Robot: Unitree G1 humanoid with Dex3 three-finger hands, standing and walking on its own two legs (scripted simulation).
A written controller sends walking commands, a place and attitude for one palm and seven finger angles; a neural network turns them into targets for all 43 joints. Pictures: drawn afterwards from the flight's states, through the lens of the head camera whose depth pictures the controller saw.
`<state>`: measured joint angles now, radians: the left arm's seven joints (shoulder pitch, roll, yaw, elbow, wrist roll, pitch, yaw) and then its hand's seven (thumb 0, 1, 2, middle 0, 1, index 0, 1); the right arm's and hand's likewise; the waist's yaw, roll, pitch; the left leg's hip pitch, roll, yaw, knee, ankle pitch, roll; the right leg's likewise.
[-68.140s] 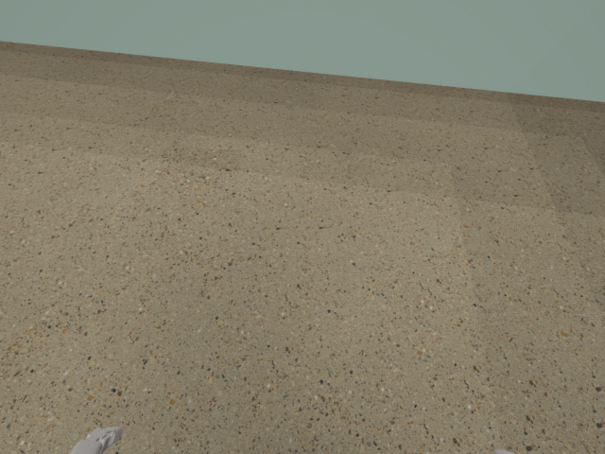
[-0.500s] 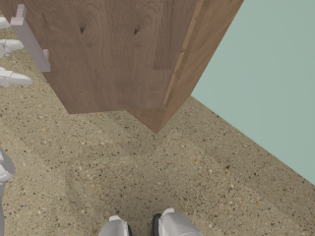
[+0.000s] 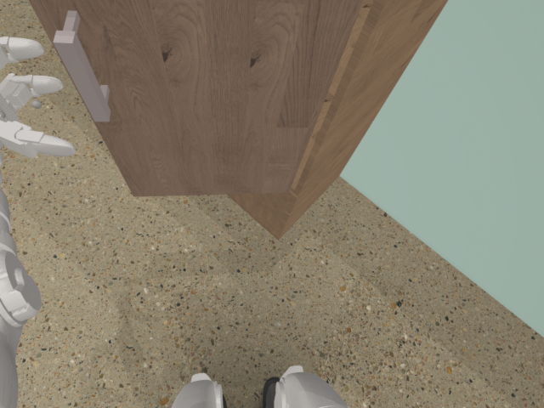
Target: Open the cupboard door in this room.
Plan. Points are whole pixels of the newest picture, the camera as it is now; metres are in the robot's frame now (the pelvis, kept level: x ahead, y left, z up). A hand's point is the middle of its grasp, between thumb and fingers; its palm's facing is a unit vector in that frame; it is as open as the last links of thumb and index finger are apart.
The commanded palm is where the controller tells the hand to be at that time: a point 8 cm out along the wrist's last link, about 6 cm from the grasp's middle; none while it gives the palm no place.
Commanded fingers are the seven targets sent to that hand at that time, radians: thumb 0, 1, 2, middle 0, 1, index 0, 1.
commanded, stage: move the hooked fingers beside the handle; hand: left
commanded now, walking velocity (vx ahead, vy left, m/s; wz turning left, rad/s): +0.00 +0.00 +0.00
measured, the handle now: (88, 71) +0.56 +0.22 +0.09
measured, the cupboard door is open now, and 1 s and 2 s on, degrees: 47 47 47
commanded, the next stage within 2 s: slide the fingers in behind the handle in 0.10 s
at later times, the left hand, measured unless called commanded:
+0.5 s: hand (52, 102) +0.51 +0.25 +0.09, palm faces +0.01 -1.00 +0.01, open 14.0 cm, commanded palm +0.49 +0.29 +0.09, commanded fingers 0.00 -0.50 0.30 -0.30 -1.20 -0.30 -1.20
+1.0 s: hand (83, 103) +0.51 +0.22 +0.08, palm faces +0.01 -1.00 +0.01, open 14.0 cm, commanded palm +0.49 +0.25 +0.09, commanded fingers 0.00 -0.50 0.30 -0.30 -1.20 -0.30 -1.20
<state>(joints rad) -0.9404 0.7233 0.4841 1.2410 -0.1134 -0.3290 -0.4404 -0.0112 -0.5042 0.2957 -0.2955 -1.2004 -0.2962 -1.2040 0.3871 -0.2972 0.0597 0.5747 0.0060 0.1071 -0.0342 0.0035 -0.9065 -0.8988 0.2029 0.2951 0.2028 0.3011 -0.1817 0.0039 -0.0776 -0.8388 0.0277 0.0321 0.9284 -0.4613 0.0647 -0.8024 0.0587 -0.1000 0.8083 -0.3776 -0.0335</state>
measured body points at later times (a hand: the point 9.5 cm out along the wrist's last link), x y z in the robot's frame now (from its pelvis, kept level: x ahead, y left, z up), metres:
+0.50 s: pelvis +0.00 +0.00 +0.00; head +0.13 +0.04 +0.43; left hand +0.50 +0.31 +0.09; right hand -0.04 -0.26 -0.09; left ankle -0.02 +0.07 -0.69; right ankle +0.00 -0.11 -0.69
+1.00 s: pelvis -0.01 +0.00 +0.00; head +0.12 +0.04 +0.43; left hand +0.50 +0.27 +0.09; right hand -0.01 -0.26 -0.10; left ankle -0.02 +0.07 -0.69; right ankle +0.00 -0.11 -0.69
